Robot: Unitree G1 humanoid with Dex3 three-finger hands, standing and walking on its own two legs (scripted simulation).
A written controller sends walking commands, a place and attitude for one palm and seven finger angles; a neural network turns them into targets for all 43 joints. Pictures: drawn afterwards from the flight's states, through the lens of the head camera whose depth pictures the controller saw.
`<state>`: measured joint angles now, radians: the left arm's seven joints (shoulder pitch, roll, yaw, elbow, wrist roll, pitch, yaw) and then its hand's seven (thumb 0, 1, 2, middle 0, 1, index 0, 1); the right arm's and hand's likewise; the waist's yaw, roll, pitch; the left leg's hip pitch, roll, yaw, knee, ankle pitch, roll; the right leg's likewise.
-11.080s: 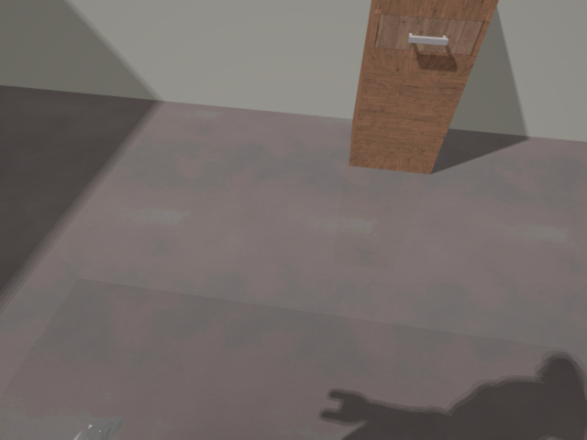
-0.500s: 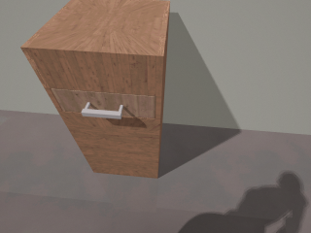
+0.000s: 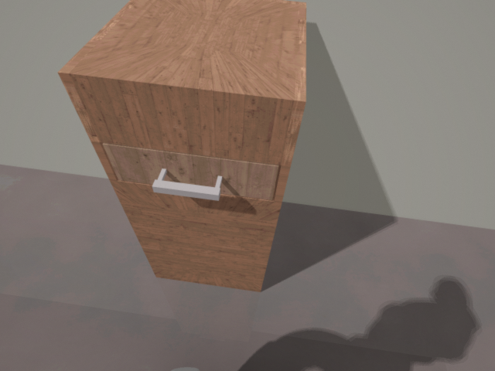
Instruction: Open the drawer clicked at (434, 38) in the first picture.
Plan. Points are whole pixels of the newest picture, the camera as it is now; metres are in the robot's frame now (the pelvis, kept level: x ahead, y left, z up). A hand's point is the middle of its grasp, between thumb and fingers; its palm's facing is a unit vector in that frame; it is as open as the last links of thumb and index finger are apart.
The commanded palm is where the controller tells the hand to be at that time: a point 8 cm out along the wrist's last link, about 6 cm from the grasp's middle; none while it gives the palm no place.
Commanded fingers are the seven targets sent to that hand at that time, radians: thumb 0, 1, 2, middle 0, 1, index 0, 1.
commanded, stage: come to a stop and stand still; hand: left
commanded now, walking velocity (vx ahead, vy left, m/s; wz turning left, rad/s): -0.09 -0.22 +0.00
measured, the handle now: (189, 183) +0.49 +0.18 -0.06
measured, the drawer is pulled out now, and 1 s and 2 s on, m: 0.00 0.00 0.00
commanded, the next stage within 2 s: look again from close up in 1.38 s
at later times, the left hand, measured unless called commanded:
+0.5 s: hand out of the picture +0.01 +0.19 -0.17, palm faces +0.00 -0.98 -0.19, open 7.3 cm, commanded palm none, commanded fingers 0.00 0.90 0.90 -0.20 -0.30 -0.20 -0.30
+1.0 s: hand out of the picture -0.04 +0.22 -0.16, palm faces +0.01 -0.99 -0.16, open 7.4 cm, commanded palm none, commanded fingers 0.00 0.90 0.90 -0.20 -0.30 -0.20 -0.30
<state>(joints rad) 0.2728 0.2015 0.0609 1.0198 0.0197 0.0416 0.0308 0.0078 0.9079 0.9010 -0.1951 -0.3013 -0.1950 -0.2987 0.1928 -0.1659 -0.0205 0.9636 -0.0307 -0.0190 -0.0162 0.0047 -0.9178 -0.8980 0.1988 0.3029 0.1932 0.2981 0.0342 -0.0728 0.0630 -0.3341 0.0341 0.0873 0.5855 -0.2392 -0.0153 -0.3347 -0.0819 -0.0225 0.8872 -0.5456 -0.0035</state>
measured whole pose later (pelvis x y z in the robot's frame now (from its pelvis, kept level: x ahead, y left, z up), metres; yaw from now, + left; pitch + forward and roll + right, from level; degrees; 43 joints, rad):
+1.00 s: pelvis -0.02 +0.06 +0.02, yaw -1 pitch -1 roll +0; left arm 0.35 0.15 -0.02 1.07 0.01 0.00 0.03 0.01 0.91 0.90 -0.19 -0.30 -0.19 -0.30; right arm 0.31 -0.15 0.03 1.07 -0.02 -0.01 -0.01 0.01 -0.91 -0.90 0.20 0.30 0.20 0.30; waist 0.00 -0.02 0.02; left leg -0.19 -0.05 0.09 0.44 -0.23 0.08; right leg -0.19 -0.06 -0.05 0.45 -0.24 0.03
